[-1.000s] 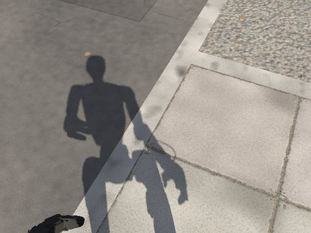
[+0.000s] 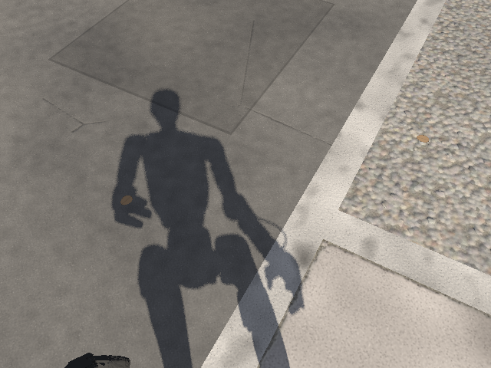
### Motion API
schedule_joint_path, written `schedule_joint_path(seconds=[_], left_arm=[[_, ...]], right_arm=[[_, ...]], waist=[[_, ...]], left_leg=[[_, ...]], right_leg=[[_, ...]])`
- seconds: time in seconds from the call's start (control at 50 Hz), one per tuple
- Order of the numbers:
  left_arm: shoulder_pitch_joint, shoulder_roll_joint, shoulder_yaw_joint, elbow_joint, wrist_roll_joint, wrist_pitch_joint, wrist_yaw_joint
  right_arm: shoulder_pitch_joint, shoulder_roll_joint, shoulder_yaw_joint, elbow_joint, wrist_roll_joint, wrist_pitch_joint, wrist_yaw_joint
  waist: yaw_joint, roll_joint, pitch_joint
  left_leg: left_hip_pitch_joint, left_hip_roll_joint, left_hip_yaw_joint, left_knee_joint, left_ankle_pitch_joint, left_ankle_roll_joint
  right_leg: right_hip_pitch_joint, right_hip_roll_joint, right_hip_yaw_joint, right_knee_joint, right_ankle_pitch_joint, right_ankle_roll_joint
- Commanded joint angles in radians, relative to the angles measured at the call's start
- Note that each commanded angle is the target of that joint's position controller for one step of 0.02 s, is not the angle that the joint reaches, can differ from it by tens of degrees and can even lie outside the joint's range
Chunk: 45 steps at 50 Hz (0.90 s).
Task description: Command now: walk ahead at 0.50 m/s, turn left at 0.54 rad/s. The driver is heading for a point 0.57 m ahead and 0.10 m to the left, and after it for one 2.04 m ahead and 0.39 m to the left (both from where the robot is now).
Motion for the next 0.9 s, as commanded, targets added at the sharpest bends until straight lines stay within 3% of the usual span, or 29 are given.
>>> schedule_joint_path(seconds=[0.02,0.06,0.08,0.1,0.12,0.14,0.16,0.18,0.2,0.24,0.28,0.38,0.44,0.52,0.56,0.58,0.6,0.62,0.64,0.66,0.68,0.7,0.72,0.76,0.82,0.9], left_arm=[[-0.064,0.102,0.024,-0.092,-0.007,-0.028,0.005],[0.096,0.138,0.041,-0.047,-0.007,-0.042,0.019],[0.216,0.187,0.058,-0.024,0.007,-0.056,0.033],[0.353,0.268,0.08,-0.026,0.03,-0.055,0.052],[0.319,0.316,0.096,-0.019,0.021,-0.033,0.05],[0.266,0.212,0.081,-0.025,0.009,-0.023,0.045],[0.219,0.133,0.062,-0.033,0.001,-0.024,0.04],[0.191,0.105,0.054,-0.029,0.003,-0.026,0.037],[0.199,0.098,0.052,-0.016,0.001,-0.032,0.039],[0.223,0.103,0.056,0.005,-0.009,-0.05,0.034],[0.243,0.112,0.063,0.021,-0.017,-0.063,0.028],[0.28,0.119,0.072,0.057,-0.016,-0.062,0.023],[0.305,0.134,0.078,0.076,-0.017,-0.059,0.024],[0.358,0.164,0.087,0.109,-0.014,-0.041,0.034],[0.367,0.195,0.092,0.122,-0.011,-0.027,0.041],[0.371,0.21,0.095,0.125,-0.011,-0.018,0.044],[0.362,0.212,0.093,0.118,-0.015,-0.01,0.045],[0.374,0.166,0.079,0.077,-0.019,-0.012,0.04],[0.354,0.098,0.068,0.001,-0.015,-0.019,0.023],[0.243,0.169,0.08,-0.02,-0.006,-0.024,0.023],[0.216,0.137,0.069,-0.026,-0.025,-0.032,0.024],[0.24,0.122,0.063,-0.008,-0.026,-0.034,0.03],[0.249,0.118,0.064,-0.005,-0.011,-0.021,0.033],[0.296,0.117,0.065,0.01,0.01,0.018,0.03],[0.294,0.09,0.06,0.011,0.001,0.041,0.027],[0.215,0.066,0.048,0.011,-0.005,0.041,0.024]], right_arm=[[0.01,-0.18,-0.046,-0.06,-0.01,-0.007,-0.014],[-0.046,-0.194,-0.048,-0.076,-0.008,-0.012,-0.012],[-0.047,-0.164,-0.039,-0.081,0.003,-0.022,-0.003],[-0.018,-0.077,-0.016,-0.117,0.03,-0.031,0.0],[0.062,-0.075,-0.011,-0.143,0.022,-0.023,-0.001],[0.031,-0.137,-0.019,-0.102,-0.008,-0.003,-0.009],[-0.038,-0.135,-0.019,-0.104,-0.015,0.001,0.003],[-0.065,-0.113,-0.016,-0.11,-0.016,0.004,0.012],[-0.081,-0.109,-0.017,-0.115,-0.028,0.014,0.022],[-0.082,-0.095,-0.014,-0.12,-0.031,0.032,0.036],[-0.132,-0.086,-0.01,-0.144,-0.03,0.039,0.046],[-0.287,-0.062,0.005,-0.2,-0.027,0.04,0.061],[-0.387,-0.041,0.02,-0.232,-0.026,0.034,0.074],[-0.453,-0.051,0.022,-0.265,-0.034,0.033,0.076],[-0.405,-0.066,0.014,-0.257,-0.041,0.032,0.065],[-0.318,-0.083,0.004,-0.234,-0.044,0.027,0.057],[-0.154,-0.107,-0.013,-0.181,-0.052,0.018,0.044],[-0.014,-0.202,-0.045,-0.15,-0.058,0.017,0.026],[-0.056,-0.303,-0.07,-0.173,-0.023,0.025,0.018],[-0.033,-0.285,-0.07,-0.183,-0.004,0.033,0.01],[-0.074,-0.24,-0.058,-0.163,0.0,0.029,-0.002],[-0.108,-0.181,-0.041,-0.153,0.002,0.023,-0.007],[-0.147,-0.152,-0.031,-0.152,0.007,0.016,-0.01],[-0.187,-0.127,-0.019,-0.162,0.008,0.007,-0.005],[-0.165,-0.157,-0.026,-0.143,0.001,0.0,-0.002],[-0.129,-0.104,-0.001,-0.105,0.0,-0.001,-0.008]], waist=[[0.032,0.115,-0.026],[0.116,0.103,-0.081],[0.174,0.031,-0.165],[0.21,-0.113,-0.319],[0.14,-0.278,-0.341],[0.123,-0.094,-0.203],[0.126,-0.006,-0.101],[0.11,-0.017,-0.055],[0.103,-0.06,-0.031],[0.089,-0.086,-0.036],[0.085,-0.071,-0.034],[0.106,-0.055,0.008],[0.131,-0.057,0.03],[0.146,-0.054,0.042],[0.117,-0.073,-0.004],[0.078,-0.072,-0.061],[0.002,-0.033,-0.154],[-0.048,0.088,-0.274],[0.015,0.307,-0.353],[-0.045,0.136,-0.316],[-0.005,0.083,-0.193],[0.048,0.029,-0.1],[0.089,0.024,-0.066],[0.13,0.042,-0.081],[0.139,0.053,-0.109],[0.101,0.099,-0.098]], left_leg=[[-0.026,0.255,-0.218,0.025,0.492,0.08],[-0.084,0.221,-0.222,0.164,0.55,0.043],[-0.154,0.158,-0.166,0.358,0.485,0.015],[-0.328,0.077,-0.04,0.642,0.156,-0.018],[-0.55,-0.002,0.054,0.799,-0.306,-0.026],[-0.614,0.097,0.048,0.885,-0.217,-0.02],[-0.601,0.124,0.057,0.867,-0.127,-0.026],[-0.579,0.152,0.068,0.832,-0.08,-0.035],[-0.566,0.171,0.079,0.813,-0.063,-0.045],[-0.548,0.177,0.095,0.815,-0.026,-0.059],[-0.593,0.188,0.097,0.809,0.023,-0.069],[-0.66,0.203,0.137,0.641,0.184,-0.088],[-0.597,0.203,0.192,0.46,0.26,-0.069],[-0.542,0.171,0.265,0.327,0.155,-0.013],[-0.436,0.105,0.307,0.293,0.044,0.029],[-0.334,0.063,0.313,0.265,0.008,0.055],[-0.118,0.034,0.296,0.188,0.046,0.088],[0.178,0.218,0.031,0.145,-0.108,0.154],[0.397,0.478,-0.533,0.022,-0.047,0.283],[0.373,0.484,-0.511,-0.012,0.222,0.294],[0.258,0.469,-0.337,0.019,0.494,0.285],[0.109,0.415,-0.221,0.029,0.725,0.241],[0.02,0.357,-0.147,0.027,0.796,0.206],[-0.077,0.308,-0.085,0.011,0.882,0.182],[-0.105,0.277,-0.032,0.008,0.963,0.171],[-0.09,0.25,0.042,-0.008,0.936,0.093]], right_leg=[[0.126,0.057,-0.022,-0.088,-0.046,-0.021],[0.369,0.09,-0.029,-0.18,-0.096,-0.056],[0.564,-0.001,0.052,-0.225,-0.127,-0.095],[0.816,-0.271,0.346,-0.268,-0.346,-0.163],[0.864,-0.407,0.721,-0.372,-0.39,-0.255],[0.748,-0.371,0.644,-0.357,-0.482,-0.255],[0.631,-0.309,0.482,-0.378,-0.411,-0.232],[0.557,-0.259,0.351,-0.407,-0.281,-0.208],[0.517,-0.226,0.26,-0.422,-0.179,-0.194],[0.493,-0.197,0.152,-0.437,-0.019,-0.19],[0.506,-0.204,0.087,-0.46,0.066,-0.204],[0.531,-0.179,-0.078,-0.49,0.154,-0.201],[0.537,-0.173,-0.153,-0.485,0.169,-0.183],[0.641,-0.206,-0.211,-0.412,0.333,-0.159],[0.685,-0.211,-0.255,-0.256,0.659,-0.144],[0.688,-0.209,-0.271,-0.107,0.763,-0.141],[0.602,-0.189,-0.297,0.119,0.69,-0.12],[0.334,-0.148,-0.304,0.43,0.334,-0.083],[-0.054,0.065,-0.213,0.763,-0.469,-0.025],[-0.155,0.039,-0.043,0.816,-0.427,-0.026],[-0.155,-0.009,-0.032,0.78,-0.345,-0.029],[-0.089,-0.038,-0.036,0.679,-0.318,-0.028],[-0.036,-0.054,-0.024,0.611,-0.327,-0.021],[0.059,-0.043,-0.032,0.545,-0.324,-0.004],[0.069,-0.017,-0.058,0.453,-0.25,0.008],[0.101,-0.014,-0.077,0.26,-0.094,-0.02]])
